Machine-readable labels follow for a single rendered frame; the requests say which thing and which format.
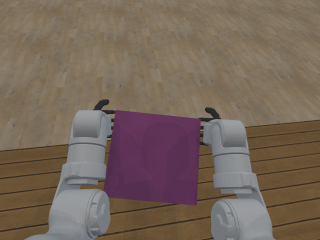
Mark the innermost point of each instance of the carton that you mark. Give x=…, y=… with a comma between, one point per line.
x=153, y=157

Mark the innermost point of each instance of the right robot upper arm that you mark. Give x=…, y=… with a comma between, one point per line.
x=240, y=219

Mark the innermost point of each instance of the left robot upper arm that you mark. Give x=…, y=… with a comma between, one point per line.
x=78, y=214

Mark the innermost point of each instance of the right robot hand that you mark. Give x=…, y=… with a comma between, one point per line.
x=214, y=114

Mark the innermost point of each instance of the right robot forearm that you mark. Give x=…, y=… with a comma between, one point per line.
x=232, y=165

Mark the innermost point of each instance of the left robot forearm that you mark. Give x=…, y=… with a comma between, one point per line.
x=86, y=151

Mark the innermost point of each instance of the left robot hand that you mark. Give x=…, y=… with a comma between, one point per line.
x=98, y=107

